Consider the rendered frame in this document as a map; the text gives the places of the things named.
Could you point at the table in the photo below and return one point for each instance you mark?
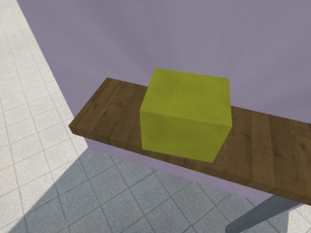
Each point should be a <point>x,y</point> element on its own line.
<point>261,151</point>

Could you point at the carton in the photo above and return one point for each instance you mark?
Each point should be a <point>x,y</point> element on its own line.
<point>185,114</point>

